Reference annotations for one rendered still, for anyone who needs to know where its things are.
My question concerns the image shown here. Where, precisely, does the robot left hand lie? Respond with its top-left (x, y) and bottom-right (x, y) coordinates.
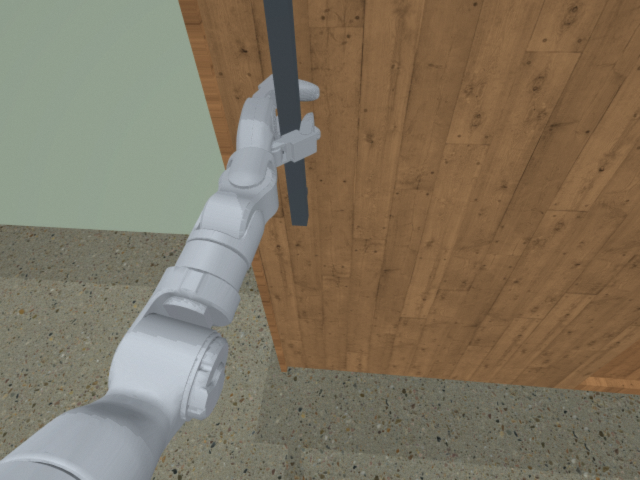
top-left (236, 74), bottom-right (321, 167)

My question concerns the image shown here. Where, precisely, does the handle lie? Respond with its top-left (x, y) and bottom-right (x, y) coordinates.
top-left (263, 0), bottom-right (309, 226)

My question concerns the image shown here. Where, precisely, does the wardrobe door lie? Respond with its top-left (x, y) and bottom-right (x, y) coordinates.
top-left (197, 0), bottom-right (640, 389)
top-left (590, 339), bottom-right (640, 381)

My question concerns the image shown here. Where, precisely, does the left robot forearm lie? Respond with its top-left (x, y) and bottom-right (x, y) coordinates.
top-left (108, 147), bottom-right (279, 389)

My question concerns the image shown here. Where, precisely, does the left robot upper arm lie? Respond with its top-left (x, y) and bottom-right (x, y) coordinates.
top-left (0, 313), bottom-right (229, 480)

